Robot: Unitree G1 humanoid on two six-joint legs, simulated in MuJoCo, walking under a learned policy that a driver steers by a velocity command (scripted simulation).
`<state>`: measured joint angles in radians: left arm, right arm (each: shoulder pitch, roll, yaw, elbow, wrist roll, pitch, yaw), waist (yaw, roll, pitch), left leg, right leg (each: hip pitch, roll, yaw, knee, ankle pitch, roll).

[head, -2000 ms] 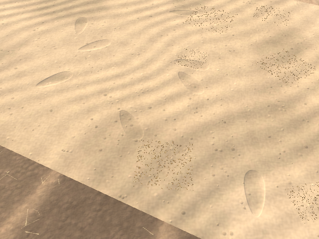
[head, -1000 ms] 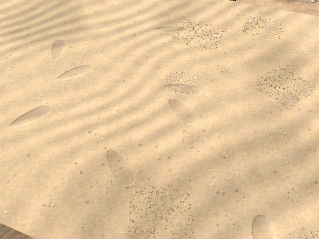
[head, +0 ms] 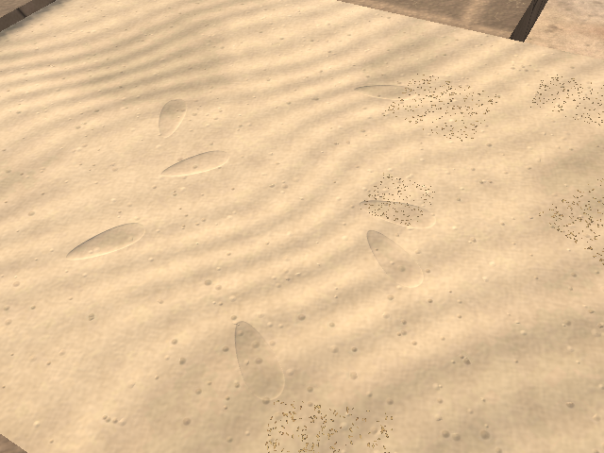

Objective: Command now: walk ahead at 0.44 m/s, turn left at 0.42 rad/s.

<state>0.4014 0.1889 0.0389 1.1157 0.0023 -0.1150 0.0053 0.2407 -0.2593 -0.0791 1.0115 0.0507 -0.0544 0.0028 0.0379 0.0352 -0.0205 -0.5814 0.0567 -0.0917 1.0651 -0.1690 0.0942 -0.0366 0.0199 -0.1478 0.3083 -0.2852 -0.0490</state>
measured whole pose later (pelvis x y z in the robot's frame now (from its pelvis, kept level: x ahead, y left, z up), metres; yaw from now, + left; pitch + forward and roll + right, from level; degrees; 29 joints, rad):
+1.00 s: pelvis +0.60 +0.17 -0.14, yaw +25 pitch +1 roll +0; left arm 0.16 0.23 0.05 0.78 0.01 -0.08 -0.02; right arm 0.24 -0.25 -0.06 0.89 0.01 -0.03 -0.01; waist 0.01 0.01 0.04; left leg -0.42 -0.06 -0.06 1.22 -0.51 0.00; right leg -0.46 0.05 0.01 0.51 -0.07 -0.04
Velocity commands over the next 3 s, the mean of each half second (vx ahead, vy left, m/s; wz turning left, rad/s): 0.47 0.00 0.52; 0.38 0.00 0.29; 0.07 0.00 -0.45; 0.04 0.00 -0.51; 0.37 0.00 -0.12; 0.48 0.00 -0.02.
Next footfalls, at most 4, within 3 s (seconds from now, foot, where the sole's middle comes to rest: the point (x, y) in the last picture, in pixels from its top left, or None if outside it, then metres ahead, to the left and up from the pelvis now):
0.42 left None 0.43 0.20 -0.90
0.86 right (281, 376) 0.79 0.15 -0.90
1.24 left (200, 411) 0.69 0.35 -0.90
1.70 right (305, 398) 0.73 0.08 -0.90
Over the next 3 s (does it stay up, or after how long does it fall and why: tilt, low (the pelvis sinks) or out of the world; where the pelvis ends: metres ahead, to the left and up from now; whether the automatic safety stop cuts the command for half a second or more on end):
stays up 1.10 0.09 -0.12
